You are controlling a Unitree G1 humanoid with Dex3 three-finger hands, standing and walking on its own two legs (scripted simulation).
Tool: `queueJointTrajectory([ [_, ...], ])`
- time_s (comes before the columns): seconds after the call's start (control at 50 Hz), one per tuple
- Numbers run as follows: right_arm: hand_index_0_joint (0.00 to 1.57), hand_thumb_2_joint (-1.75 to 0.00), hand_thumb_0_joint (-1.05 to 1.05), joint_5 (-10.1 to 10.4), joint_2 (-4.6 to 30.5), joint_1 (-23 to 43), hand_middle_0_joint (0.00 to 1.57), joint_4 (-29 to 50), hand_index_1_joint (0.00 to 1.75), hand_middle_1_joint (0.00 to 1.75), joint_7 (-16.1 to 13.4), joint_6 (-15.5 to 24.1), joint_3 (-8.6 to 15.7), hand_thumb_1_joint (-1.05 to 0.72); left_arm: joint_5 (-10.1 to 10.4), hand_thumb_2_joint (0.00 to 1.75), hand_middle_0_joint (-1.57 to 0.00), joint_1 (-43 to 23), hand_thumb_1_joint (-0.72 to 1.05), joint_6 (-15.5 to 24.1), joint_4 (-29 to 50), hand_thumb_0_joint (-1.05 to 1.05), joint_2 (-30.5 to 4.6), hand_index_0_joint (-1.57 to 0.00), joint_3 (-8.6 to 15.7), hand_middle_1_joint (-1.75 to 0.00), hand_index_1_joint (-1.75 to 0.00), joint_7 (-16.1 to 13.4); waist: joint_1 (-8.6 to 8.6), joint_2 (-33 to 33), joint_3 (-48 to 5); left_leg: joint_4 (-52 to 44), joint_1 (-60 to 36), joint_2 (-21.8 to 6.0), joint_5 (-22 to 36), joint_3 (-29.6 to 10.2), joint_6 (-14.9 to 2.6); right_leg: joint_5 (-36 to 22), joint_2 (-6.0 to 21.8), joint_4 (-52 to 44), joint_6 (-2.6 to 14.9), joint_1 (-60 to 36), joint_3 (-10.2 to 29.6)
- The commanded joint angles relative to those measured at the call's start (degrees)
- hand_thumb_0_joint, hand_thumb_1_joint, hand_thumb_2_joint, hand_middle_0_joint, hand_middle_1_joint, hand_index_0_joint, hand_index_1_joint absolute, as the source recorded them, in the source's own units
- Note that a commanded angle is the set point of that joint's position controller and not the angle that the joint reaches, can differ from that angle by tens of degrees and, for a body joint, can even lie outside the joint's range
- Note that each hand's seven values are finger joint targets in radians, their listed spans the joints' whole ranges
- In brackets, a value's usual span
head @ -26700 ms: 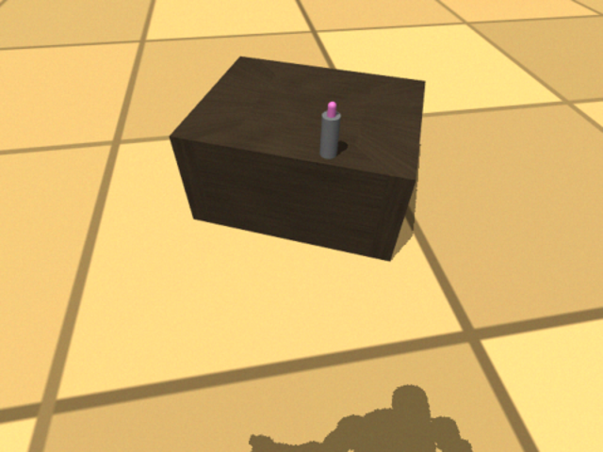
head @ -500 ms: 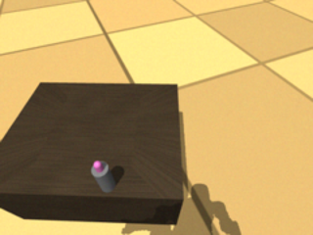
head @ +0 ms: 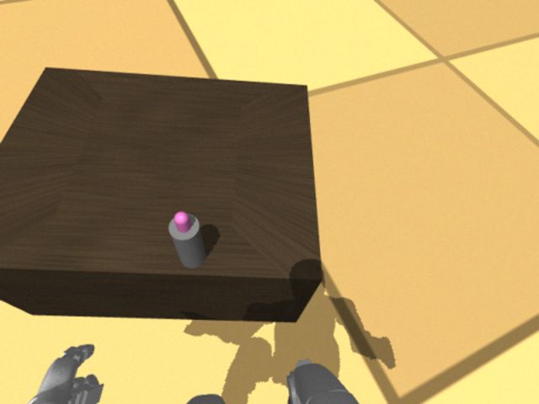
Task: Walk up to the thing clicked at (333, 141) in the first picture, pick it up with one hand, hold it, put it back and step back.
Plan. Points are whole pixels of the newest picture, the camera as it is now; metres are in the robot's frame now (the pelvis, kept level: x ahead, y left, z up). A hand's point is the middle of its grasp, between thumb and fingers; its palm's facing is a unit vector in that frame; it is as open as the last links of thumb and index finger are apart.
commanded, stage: step back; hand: left
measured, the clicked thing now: (187, 238) +0.45 +0.17 -0.21
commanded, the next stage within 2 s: none
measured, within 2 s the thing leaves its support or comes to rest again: neither
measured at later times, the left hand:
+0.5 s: hand out of the picture +0.02 +0.25 -0.13, palm faces -0.07 -0.91 -0.41, open 7.4 cm
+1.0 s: hand out of the picture -0.12 +0.27 -0.15, palm faces -0.11 -0.92 -0.38, open 7.4 cm
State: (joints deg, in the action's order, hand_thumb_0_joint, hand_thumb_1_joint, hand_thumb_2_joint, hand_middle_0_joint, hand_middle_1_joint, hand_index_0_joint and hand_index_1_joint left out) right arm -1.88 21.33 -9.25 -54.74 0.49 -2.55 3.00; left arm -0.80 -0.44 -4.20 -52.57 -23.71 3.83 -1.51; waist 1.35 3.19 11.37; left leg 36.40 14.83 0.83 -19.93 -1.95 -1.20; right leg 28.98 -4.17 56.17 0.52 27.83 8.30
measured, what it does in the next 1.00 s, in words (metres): walks backwards: right foot, then left foot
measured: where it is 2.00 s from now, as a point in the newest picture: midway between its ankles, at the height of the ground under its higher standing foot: outside the picture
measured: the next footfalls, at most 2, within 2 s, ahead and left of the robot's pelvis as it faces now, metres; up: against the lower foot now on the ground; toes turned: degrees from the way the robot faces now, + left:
right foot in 0.30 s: -0.05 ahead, -0.12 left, +0.00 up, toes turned -2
left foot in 0.64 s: -0.10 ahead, +0.12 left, +0.00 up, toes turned -4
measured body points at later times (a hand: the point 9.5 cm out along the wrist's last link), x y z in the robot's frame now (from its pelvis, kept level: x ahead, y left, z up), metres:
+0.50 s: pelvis -0.09 -0.01 +0.01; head -0.03 -0.03 +0.45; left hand +0.03 +0.30 -0.10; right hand +0.00 -0.33 -0.12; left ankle -0.11 +0.13 -0.65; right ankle -0.09 -0.12 -0.73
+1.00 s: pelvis -0.23 +0.00 +0.00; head -0.16 +0.02 +0.44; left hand -0.12 +0.32 -0.13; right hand -0.12 -0.32 -0.10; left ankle -0.14 +0.12 -0.73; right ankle -0.28 -0.14 -0.69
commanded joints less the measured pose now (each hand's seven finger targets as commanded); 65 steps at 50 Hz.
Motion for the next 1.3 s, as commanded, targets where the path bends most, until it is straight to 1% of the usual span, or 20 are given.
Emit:
queueJointTrajectory([
  [0.0,0.2,-0.9,0.0,-0.31,14.78,5.51,0.2,7.19,0.3,0.3,-2.14,2.33,3.62,-0.9,0.81,0.9,-0.2,6.66,0.9,1.04,3.03,0.0,-9.97,-0.2,2.66,-0.3,-0.3,-0.64,-3.52,-11.57,-12.03,-10.59,-8.02,-14.34,37.58,-11.36,-10.72,-1.13,-2.1,16.34,-0.21,3.54,3.77],
  [0.12,0.2,-0.9,0.0,0.35,14.76,-1.34,0.2,7.44,0.3,0.3,-2.63,2.09,3.82,-0.9,0.09,0.9,-0.2,4.6,0.9,1.92,7.11,0.0,-8.68,-0.2,2.71,-0.3,-0.3,-0.13,0.97,-10.56,-14.41,-7.33,-18.57,-16.45,43.71,-11.68,-13.62,2.0,-0.1,2.03,-3.1,1.97,0.28],
  [0.26,0.2,-0.9,0.0,1.53,15.68,2.48,0.2,9.36,0.3,0.3,-1.93,0.78,3.4,-0.9,-0.67,0.9,-0.2,13.57,0.9,3.21,4.17,0.0,-7.65,-0.2,3.14,-0.3,-0.3,0.37,-2.33,-10.98,-17.56,-2.05,-6.55,-13.06,29.41,-8.49,-7.62,-18.29,2.6,-31.99,0.47,-18.91,-7.48],
  [0.28,0.2,-0.9,0.0,1.99,14.14,2.81,0.2,9.68,0.3,0.3,-1.79,0.85,2.93,-0.9,-1.27,0.9,-0.2,14.0,0.9,3.6,4.32,0.0,-10.46,-0.2,3.83,-0.3,-0.3,0.33,-2.44,-6.9,-17.99,0.17,0.81,-10.68,22.07,-7.66,-4.73,-25.05,7.49,-30.76,2.23,-23.49,-0.43],
  [0.32,0.2,-0.9,0.0,2.3,11.39,6.54,0.2,10.47,0.3,0.3,-2.43,0.5,2.7,-0.9,-0.85,0.9,-0.2,9.6,0.9,3.59,7.1,0.0,-17.79,-0.2,5.26,-0.3,-0.3,0.66,-4.64,12.56,-12.43,22.26,8.8,4.57,-15.45,-1.19,0.67,-39.49,26.16,-35.59,17.73,-14.52,21.48],
  [0.34,0.2,-0.9,0.0,2.02,12.54,4.92,0.2,9.72,0.3,0.3,-2.58,0.21,2.93,-0.9,-0.79,0.9,-0.2,8.85,0.9,3.9,8.45,0.0,-16.45,-0.2,5.22,-0.3,-0.3,0.65,-4.05,8.38,-10.85,30.28,9.57,3.93,-17.69,-6.55,1.09,-41.92,27.12,-35.14,18.51,-12.26,21.53],
  [0.4,0.2,-0.9,0.0,2.63,12.57,1.03,0.2,7.79,0.3,0.3,-2.65,0.96,2.25,-0.9,-0.37,0.9,-0.2,4.28,0.9,3.58,10.04,0.0,-11.47,-0.2,3.88,-0.3,-0.3,-0.03,-0.96,4.28,-9.95,31.2,12.36,5.94,-10.5,-6.9,1.72,-46.85,17.26,-29.75,12.42,-15.94,5.81],
  [0.54,0.2,-0.9,0.0,1.41,11.3,0.27,0.2,8.96,0.3,0.3,-2.54,1.83,1.96,-0.9,-0.74,0.9,-0.2,9.54,0.9,2.78,11.71,0.0,-11.27,-0.2,3.72,-0.3,-0.3,-0.3,-3.97,8.93,-13.79,8.8,9.47,1.78,-10.03,-1.3,2.26,-47.65,17.6,-25.36,12.06,-25.34,5.42],
  [0.6,0.2,-0.9,0.0,0.76,10.91,-5.23,0.2,6.73,0.3,0.3,-2.02,2.58,2.84,-0.9,0.18,0.9,-0.2,6.54,0.9,1.9,13.2,0.0,-11.72,-0.2,3.35,-0.3,-0.3,0.27,-0.3,4.96,-16.19,-14.2,-2.33,1.03,9.37,2.65,0.86,-40.3,14.58,-18.6,7.79,-20.95,2.45],
  [0.62,0.2,-0.9,0.0,-0.23,13.07,-3.63,0.2,7.39,0.3,0.3,-2.04,2.84,3.76,-0.9,0.27,0.9,-0.2,7.82,0.9,1.55,13.58,0.0,-9.44,-0.2,2.67,-0.3,-0.3,0.44,-1.31,0.13,-15.79,-14.9,-7.43,-4.06,16.45,-5.12,-0.9,-29.83,10.85,-15.98,4.65,-12.76,1.58],
  [0.64,0.2,-0.9,0.0,-1.28,17.73,-2.18,0.2,8.48,0.3,0.3,-1.87,2.98,4.7,-0.9,0.52,0.9,-0.2,9.22,0.9,1.33,13.83,0.0,-6.61,-0.2,2.17,-0.3,-0.3,0.46,-1.93,-13.54,-15.34,-16.64,-12.12,-17.02,26.04,-22.39,-5.82,-3.93,1.32,-4.86,1.66,-0.53,-1.8],
  [0.66,0.2,-0.9,0.0,-0.3,22.6,-2.54,0.2,9.12,0.3,0.3,-1.4,2.85,5.46,-0.9,0.08,0.9,-0.2,5.17,0.9,1.28,13.69,0.0,-9.49,-0.2,3.47,-0.3,-0.3,-0.71,1.74,-16.34,-14.9,-16.67,-3.93,-24.14,33.75,-28.31,-12.77,10.45,-2.22,4.97,0.56,-2.78,0.85],
  [0.74,0.2,-0.9,0.0,0.05,14.48,5.08,0.2,10.44,0.3,0.3,-2.36,3.14,3.34,-0.9,0.58,0.9,-0.2,10.54,0.9,1.27,9.98,0.0,-9.98,-0.2,4.05,-0.3,-0.3,-0.51,-3.66,-10.66,-11.03,-12.81,-4.93,-16.13,35.76,-12.6,-11.05,0.67,-1.71,18.74,-0.14,1.19,4.04],
  [0.86,0.2,-0.9,0.0,0.6,13.86,0.11,0.2,10.61,0.3,0.3,-2.58,2.71,3.78,-0.9,-0.17,0.9,-0.2,10.82,0.9,1.68,10.73,0.0,-8.8,-0.2,3.7,-0.3,-0.3,0.19,-0.01,-11.52,-13.8,-10.1,-13.85,-15.72,35.25,-9.54,-13.28,0.09,-0.31,7.72,-3.39,1.45,0.84],
  [1.02,0.2,-0.9,0.0,0.69,16.74,4.75,0.2,12.72,0.3,0.3,-1.6,0.65,4.27,-0.9,-0.75,0.9,-0.2,21.11,0.9,2.51,4.75,0.0,-8.54,-0.2,4.1,-0.3,-0.3,1.21,-4.09,-14.33,-16.98,-5.87,1.58,-13.15,16.12,-7.75,-7.15,-13.13,3.17,-29.61,0.91,-21.53,-9.09],
  [1.04,0.2,-0.9,0.0,1.05,14.47,4.18,0.2,12.89,0.3,0.3,-1.5,0.47,3.6,-0.9,-1.57,0.9,-0.2,20.51,0.9,2.78,5.01,0.0,-10.91,-0.2,4.77,-0.3,-0.3,1.28,-3.87,-7.85,-14.33,-1.63,8.97,-8.77,7.22,-6.54,-3.6,-10.38,7.32,-32.28,2.43,-21.71,-0.59],
  [1.06,0.2,-0.9,0.0,1.74,10.58,5.4,0.2,14.47,0.3,0.3,-1.7,0.7,2.77,-0.9,-1.66,0.9,-0.2,18.08,0.9,2.89,6.82,0.0,-16.81,-0.2,6.27,-0.3,-0.3,1.47,-4.37,8.33,-10.43,9.66,18.79,3.22,-8.02,-2.84,0.59,-7.84,19.2,-38.3,8.21,-17.56,17.43],
  [1.08,0.2,-0.9,0.0,1.24,12.24,6.74,0.2,13.79,0.3,0.3,-2.72,0.38,3.47,-0.9,-1.89,0.9,-0.2,12.51,0.9,2.81,9.29,0.0,-20.9,-0.2,6.71,-0.3,-0.3,1.22,-5.9,13.53,-7.79,24.52,14.59,4.11,-16.07,-4.98,2.04,-9.18,29.13,-42.16,16.74,-3.87,25.8],
  [1.16,0.2,-0.9,0.0,1.99,12.52,-1.57,0.2,9.75,0.3,0.3,-2.58,1.03,3.11,-0.9,-1.57,0.9,-0.2,2.34,0.9,3.34,11.69,0.0,-12.23,-0.2,4.64,-0.3,-0.3,0.23,0.66,5.45,-8.33,33.12,11.78,5.95,-6.63,-7.0,1.92,-28.57,16.66,-32.73,9.43,-7.47,2.71],
  [1.28,0.2,-0.9,0.0,0.76,11.16,-0.05,0.2,10.86,0.3,0.3,-2.69,1.53,2.41,-0.9,-1.53,0.9,-0.2,10.32,0.9,3.03,11.69,0.0,-11.73,-0.2,4.49,-0.3,-0.3,-0.96,-5.01,7.39,-12.73,17.53,14.57,2.23,-12.24,-3.28,2.82,-44.37,20.54,-26.75,12.38,-26.07,4.62],
])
